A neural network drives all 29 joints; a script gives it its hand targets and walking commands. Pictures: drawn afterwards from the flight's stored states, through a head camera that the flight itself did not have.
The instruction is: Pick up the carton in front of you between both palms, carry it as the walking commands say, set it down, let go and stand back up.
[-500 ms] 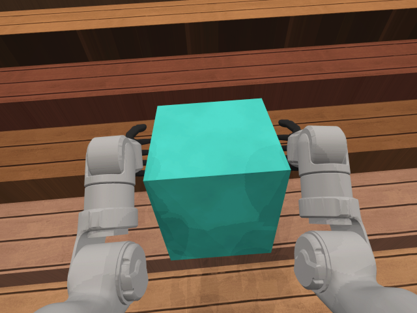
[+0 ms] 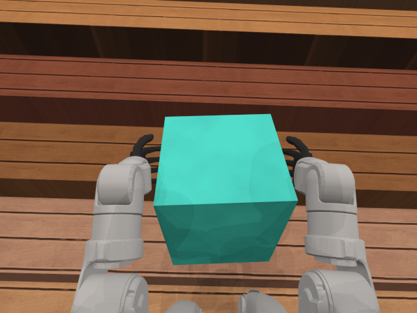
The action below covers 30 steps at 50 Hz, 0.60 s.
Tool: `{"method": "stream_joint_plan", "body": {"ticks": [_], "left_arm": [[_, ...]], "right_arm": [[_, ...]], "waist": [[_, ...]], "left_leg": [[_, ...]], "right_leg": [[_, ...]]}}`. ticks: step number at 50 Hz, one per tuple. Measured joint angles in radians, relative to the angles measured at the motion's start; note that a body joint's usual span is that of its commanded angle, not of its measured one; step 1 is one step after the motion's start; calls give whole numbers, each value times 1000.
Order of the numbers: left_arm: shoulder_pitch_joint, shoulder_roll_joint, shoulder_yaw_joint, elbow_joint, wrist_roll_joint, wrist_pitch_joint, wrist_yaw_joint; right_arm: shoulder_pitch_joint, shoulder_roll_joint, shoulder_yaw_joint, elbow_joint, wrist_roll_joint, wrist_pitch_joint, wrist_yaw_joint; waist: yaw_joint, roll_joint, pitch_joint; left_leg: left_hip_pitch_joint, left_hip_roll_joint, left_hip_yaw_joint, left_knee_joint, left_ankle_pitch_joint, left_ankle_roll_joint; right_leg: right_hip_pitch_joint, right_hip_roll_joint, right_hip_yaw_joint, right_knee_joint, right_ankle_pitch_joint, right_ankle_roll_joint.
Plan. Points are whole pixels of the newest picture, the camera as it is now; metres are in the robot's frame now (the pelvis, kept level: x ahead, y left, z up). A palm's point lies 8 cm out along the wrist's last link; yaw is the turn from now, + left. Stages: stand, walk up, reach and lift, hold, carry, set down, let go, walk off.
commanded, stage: carry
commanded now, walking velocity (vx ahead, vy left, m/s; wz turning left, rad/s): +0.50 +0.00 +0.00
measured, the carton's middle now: (219, 192) +0.35 +0.03 +0.01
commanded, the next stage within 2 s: none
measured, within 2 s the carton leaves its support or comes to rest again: neither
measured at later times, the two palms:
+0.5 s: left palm out of the picture +0.64 +0.26 +0.29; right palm out of the picture +0.63 -0.03 +0.28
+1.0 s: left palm out of the picture +0.94 +0.34 +0.46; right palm out of the picture +0.92 +0.05 +0.47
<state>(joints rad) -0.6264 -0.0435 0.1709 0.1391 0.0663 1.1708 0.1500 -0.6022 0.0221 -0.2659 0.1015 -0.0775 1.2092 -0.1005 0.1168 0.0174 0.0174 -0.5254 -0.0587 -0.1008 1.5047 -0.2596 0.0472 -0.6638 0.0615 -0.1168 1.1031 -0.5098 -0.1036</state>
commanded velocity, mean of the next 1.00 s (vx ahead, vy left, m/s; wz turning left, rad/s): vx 0.50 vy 0.00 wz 0.00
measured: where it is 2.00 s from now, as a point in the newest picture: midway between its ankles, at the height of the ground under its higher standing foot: (159, 80)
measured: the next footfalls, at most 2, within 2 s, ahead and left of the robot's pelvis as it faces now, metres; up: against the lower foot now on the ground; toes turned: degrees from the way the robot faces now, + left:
left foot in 0.48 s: +0.48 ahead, +0.23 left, +0.15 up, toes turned +3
right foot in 1.08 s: +0.79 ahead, +0.14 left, +0.31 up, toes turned -4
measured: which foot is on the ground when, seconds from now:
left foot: up 0.00-0.46, down 0.48-1.00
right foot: down 0.00-0.48, up 0.50-1.00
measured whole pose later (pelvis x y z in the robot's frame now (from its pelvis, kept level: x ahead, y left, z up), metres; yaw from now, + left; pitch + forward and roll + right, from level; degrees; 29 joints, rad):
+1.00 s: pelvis +0.55 +0.19 +0.25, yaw +0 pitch +4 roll -5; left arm -1.01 0.05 0.26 0.22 0.09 1.39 0.14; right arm -0.95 -0.04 -0.31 0.19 -0.05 1.39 -0.13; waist -0.05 -0.02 -0.08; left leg -0.04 0.00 0.04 0.29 -0.18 0.12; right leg -1.22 -0.01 -0.19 1.62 -0.40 -0.14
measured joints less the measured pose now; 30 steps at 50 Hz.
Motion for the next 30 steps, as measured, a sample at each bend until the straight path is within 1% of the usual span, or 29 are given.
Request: {"method": "stream_joint_plan", "body": {"ticks": [1,2,4,6,8,10,12,13,14,16,17,18,19,20,21,22,23,24,25,26,27,28,29,30], "left_arm": [[7,9,-6,7,-11,-5,1],[9,18,-12,16,-23,-11,3],[-3,35,-23,37,-44,-20,5],[-26,51,-28,54,-59,-25,6],[-57,59,-27,65,-64,-21,6],[-97,63,-21,73,-62,-9,5],[-135,66,-14,83,-59,10,4],[-154,66,-13,92,-56,21,4],[-175,64,-12,105,-51,32,4],[-217,62,-15,129,-45,54,3],[-233,64,-18,135,-45,64,3],[-243,69,-20,133,-50,78,5],[-252,79,-18,125,-59,94,6],[-258,89,-14,116,-68,112,9],[-264,102,-4,106,-77,130,9],[-271,115,14,92,-86,150,9],[-274,125,38,78,-90,170,9],[-275,135,66,65,-93,188,7],[-289,145,90,61,-91,199,1],[-308,152,113,65,-81,201,-7],[-324,149,137,74,-62,199,-15],[-334,139,158,82,-40,200,-21],[-335,124,173,83,-18,205,-23],[-332,109,184,77,2,212,-24]], "right_arm": [[3,6,1,5,-9,-3,1],[5,11,2,8,-17,-6,2],[7,17,2,6,-29,-11,4],[2,20,3,1,-38,-14,6],[-12,14,6,-5,-39,-10,6],[-32,-2,13,-13,-30,3,6],[-53,-19,19,-19,-17,24,2],[-65,-29,17,-18,-10,39,1],[-81,-41,13,-14,-2,57,0],[-125,-70,-2,0,21,94,4],[-150,-83,-7,10,28,112,4],[-178,-91,-11,24,31,127,1],[-208,-94,-12,37,31,142,-3],[-237,-92,-6,52,27,154,-15],[-264,-88,-1,66,23,165,-20],[-291,-83,6,82,24,174,-28],[-316,-77,17,102,26,179,-38],[-338,-70,30,119,32,182,-48],[-355,-64,41,127,39,183,-58],[-363,-59,51,126,47,178,-67],[-358,-54,56,123,53,170,-74],[-343,-48,57,116,59,165,-78],[-326,-43,56,109,64,165,-82],[-311,-38,48,100,65,167,-82]], "waist": [[9,-5,-4],[15,-10,-6],[21,-21,-7],[20,-36,-11],[9,-42,-28],[-4,-38,-62],[-16,-34,-107],[-18,-27,-135],[-17,-19,-161],[0,-6,-199],[12,-2,-207],[19,1,-206],[23,0,-195],[17,-4,-179],[3,-17,-164],[-20,-30,-149],[-54,-35,-135],[-102,-28,-118],[-156,-31,-85],[-197,-36,-56],[-223,-50,-29],[-239,-68,-6],[-247,-83,14],[-250,-92,32]], "left_leg": [[-67,-15,-3,112,-32,17],[-128,-21,1,186,-53,31],[-234,-11,23,239,-93,45],[-308,19,64,162,-124,45],[-354,57,116,18,-69,42],[-392,91,156,-64,-5,45],[-407,110,186,-24,42,45],[-409,113,186,29,22,44],[-422,111,173,110,-85,39],[-497,97,122,339,-362,33],[-554,90,93,452,-478,35],[-614,91,73,514,-561,45],[-672,104,70,503,-610,51],[-711,124,85,415,-592,55],[-716,142,118,258,-507,57],[-685,144,157,94,-397,60],[-621,127,187,-46,-299,65],[-530,94,202,-189,-203,66],[-484,66,214,-231,-68,59],[-464,53,221,-223,-44,58],[-434,44,226,-230,-63,58],[-393,35,232,-256,-86,55],[-348,27,236,-296,-100,53],[-301,20,237,-347,-104,53]], "right_leg": [[41,3,5,-58,19,9],[84,4,9,-119,39,14],[176,0,17,-240,76,20],[265,-14,30,-350,106,26],[337,-32,42,-437,126,31],[387,-44,50,-495,128,35],[427,-55,63,-536,117,43],[447,-56,70,-560,112,49],[465,-56,77,-582,107,56],[500,-60,100,-618,93,74],[525,-69,113,-639,86,89],[559,-84,126,-669,83,108],[602,-106,138,-709,83,130],[656,-134,141,-765,91,146],[710,-170,135,-830,110,153],[750,-207,119,-870,130,156],[760,-239,95,-844,149,155],[730,-262,78,-727,167,146],[664,-274,97,-513,214,121],[555,-239,177,-238,231,114],[446,-179,251,18,251,105],[351,-124,289,219,279,91],[265,-82,292,362,300,76],[186,-52,275,458,322,61]]}}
